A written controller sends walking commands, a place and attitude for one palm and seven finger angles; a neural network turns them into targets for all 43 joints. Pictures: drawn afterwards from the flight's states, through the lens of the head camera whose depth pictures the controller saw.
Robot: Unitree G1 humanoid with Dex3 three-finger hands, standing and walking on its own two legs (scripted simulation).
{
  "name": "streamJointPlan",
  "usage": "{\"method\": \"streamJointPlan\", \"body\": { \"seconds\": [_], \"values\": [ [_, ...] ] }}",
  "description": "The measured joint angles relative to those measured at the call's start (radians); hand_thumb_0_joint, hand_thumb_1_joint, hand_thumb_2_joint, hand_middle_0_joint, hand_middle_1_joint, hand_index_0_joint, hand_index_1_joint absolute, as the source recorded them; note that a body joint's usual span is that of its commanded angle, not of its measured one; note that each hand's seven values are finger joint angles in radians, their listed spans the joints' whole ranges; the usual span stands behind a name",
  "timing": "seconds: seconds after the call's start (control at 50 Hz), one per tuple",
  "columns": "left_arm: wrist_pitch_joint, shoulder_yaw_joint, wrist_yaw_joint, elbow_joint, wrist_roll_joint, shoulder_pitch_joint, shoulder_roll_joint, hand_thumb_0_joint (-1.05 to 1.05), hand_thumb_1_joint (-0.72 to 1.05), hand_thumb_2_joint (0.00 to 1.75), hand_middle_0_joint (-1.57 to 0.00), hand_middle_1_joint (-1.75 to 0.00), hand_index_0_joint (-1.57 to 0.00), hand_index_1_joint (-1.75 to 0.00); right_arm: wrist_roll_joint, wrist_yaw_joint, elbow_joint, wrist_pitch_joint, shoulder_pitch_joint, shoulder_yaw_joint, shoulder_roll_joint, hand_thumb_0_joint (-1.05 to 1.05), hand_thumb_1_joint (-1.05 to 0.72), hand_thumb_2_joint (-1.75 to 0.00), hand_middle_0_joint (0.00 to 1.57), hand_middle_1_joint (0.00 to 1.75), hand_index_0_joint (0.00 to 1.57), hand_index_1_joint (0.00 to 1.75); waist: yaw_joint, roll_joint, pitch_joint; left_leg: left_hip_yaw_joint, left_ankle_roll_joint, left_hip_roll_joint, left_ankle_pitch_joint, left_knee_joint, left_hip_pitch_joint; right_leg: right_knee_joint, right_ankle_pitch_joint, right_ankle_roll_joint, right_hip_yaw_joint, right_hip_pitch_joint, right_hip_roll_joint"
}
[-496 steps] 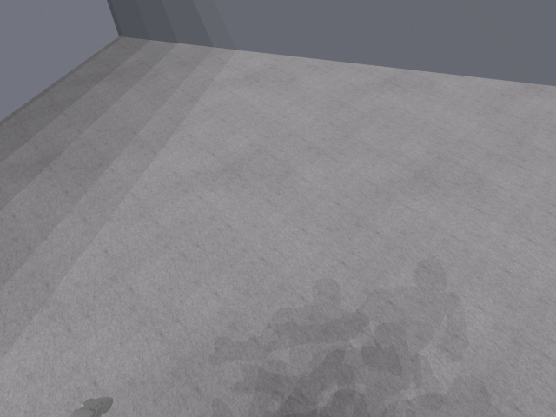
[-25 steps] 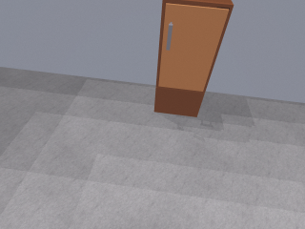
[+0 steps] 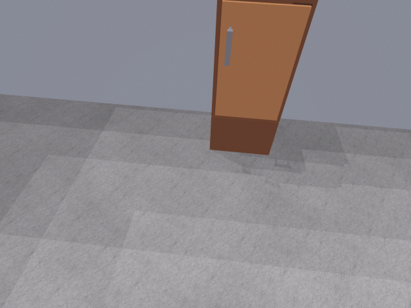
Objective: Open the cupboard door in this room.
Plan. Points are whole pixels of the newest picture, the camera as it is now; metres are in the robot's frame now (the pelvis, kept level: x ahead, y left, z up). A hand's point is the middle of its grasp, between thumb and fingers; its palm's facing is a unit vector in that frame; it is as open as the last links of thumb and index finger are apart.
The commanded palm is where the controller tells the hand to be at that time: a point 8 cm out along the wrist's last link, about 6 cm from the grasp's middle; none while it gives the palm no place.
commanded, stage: look at it before walking up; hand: left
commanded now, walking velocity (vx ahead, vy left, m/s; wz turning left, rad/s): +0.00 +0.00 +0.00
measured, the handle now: (228, 46) +1.16 -0.02 -0.03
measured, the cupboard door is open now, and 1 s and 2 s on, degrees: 0 0 0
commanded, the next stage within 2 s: walk to a spot facing it in 0.62 s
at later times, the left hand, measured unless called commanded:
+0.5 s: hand out of the picture -0.03 +0.15 -0.18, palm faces +0.06 -0.99 -0.16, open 7.4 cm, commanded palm none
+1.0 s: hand out of the picture -0.02 +0.15 -0.19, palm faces -0.01 -0.98 -0.17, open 7.4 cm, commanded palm none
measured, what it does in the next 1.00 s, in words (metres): stands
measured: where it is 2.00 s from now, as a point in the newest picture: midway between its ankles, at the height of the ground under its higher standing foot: (232, 296)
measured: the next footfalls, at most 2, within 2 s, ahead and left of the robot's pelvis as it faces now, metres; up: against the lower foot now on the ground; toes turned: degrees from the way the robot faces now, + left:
left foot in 1.66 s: +0.43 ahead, -0.03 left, +0.00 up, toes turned -18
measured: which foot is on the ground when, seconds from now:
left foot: down 0.00-1.00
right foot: down 0.00-1.00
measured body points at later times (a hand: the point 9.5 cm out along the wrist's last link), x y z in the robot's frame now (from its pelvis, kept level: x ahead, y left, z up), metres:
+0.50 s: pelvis +0.00 -0.01 +0.00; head +0.00 +0.00 +0.45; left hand -0.03 +0.20 -0.17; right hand -0.02 -0.21 -0.16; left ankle -0.02 +0.10 -0.74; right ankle -0.03 -0.13 -0.74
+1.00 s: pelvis +0.01 -0.02 -0.02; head +0.02 -0.02 +0.43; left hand -0.01 +0.20 -0.17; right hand -0.03 -0.24 -0.18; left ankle -0.02 +0.10 -0.74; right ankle -0.03 -0.12 -0.74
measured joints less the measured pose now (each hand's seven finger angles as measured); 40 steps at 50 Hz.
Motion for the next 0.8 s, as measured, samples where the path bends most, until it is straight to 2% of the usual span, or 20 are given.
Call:
{"method": "streamJointPlan", "body": {
  "seconds": [0.24,0.8],
  "values": [
    [0.000,0.005,0.006,-0.024,0.001,-0.024,-0.003,0.01,0.92,0.90,-0.20,-0.30,-0.19,-0.30,-0.001,0.000,0.008,-0.001,0.022,-0.005,0.025,0.00,-0.91,-0.90,0.20,0.30,0.20,0.30,-0.011,0.001,-0.005,0.000,-0.003,0.002,-0.010,0.014,-0.002,0.019,-0.013,-0.003,0.001,-0.004,0.000],
    [-0.003,0.007,-0.001,-0.012,0.005,0.011,-0.016,0.00,0.91,0.90,-0.20,-0.30,-0.19,-0.30,-0.004,-0.002,-0.011,0.002,-0.009,-0.018,-0.005,0.01,-0.91,-0.90,0.20,0.30,0.20,0.30,0.003,0.007,0.006,-0.001,-0.017,0.023,0.002,0.020,-0.014,0.017,-0.001,-0.021,0.001,-0.015,0.021]
  ]
}}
